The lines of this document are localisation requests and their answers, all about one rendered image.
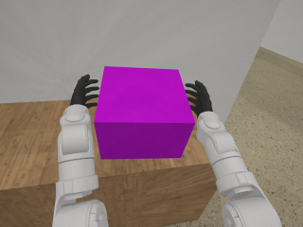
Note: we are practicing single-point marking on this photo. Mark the right robot upper arm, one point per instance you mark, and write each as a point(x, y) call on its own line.
point(249, 212)

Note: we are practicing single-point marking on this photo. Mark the right robot forearm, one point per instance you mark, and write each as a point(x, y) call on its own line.
point(233, 178)

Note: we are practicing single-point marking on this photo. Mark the left robot forearm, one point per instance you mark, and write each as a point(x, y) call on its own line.
point(77, 175)

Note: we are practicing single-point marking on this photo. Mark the robot left hand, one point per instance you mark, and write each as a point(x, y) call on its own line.
point(79, 96)

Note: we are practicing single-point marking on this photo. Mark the carton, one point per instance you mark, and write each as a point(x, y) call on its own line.
point(142, 113)

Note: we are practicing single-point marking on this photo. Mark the left robot upper arm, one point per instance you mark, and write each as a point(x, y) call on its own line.
point(90, 213)

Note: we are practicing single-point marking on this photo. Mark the robot right hand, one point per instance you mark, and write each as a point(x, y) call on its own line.
point(202, 101)

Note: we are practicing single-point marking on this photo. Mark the pedestal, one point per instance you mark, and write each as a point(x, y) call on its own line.
point(150, 192)

